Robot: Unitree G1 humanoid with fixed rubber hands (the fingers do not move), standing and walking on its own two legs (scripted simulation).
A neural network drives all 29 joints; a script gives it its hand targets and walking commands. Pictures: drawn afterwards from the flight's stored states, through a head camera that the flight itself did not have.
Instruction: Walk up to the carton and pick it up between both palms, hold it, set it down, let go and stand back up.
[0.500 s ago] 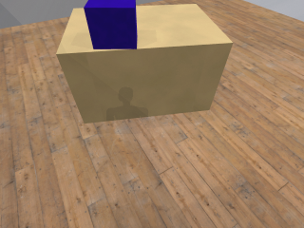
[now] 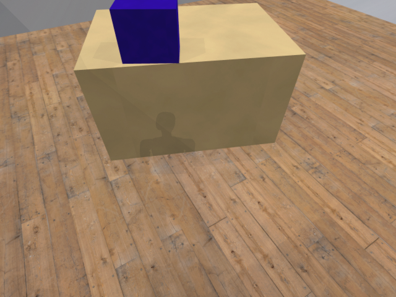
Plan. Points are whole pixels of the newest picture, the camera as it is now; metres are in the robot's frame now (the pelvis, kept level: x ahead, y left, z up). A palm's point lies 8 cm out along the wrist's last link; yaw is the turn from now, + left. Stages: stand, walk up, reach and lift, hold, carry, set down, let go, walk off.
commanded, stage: stand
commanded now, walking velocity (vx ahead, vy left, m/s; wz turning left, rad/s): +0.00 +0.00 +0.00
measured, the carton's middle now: (149, 30) +1.23 +0.25 +0.01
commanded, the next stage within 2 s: walk up in 0.12 s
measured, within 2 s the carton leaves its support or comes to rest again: neither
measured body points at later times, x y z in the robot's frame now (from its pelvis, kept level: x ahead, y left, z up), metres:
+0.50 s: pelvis +0.02 +0.03 +0.00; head +0.03 +0.03 +0.45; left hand -0.05 +0.27 -0.15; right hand +0.04 -0.23 -0.15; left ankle +0.04 +0.16 -0.70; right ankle -0.01 -0.12 -0.74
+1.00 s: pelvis +0.21 +0.08 -0.03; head +0.22 +0.08 +0.42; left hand +0.30 +0.35 -0.12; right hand +0.25 -0.18 -0.16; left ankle +0.10 +0.20 -0.74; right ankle +0.33 -0.02 -0.75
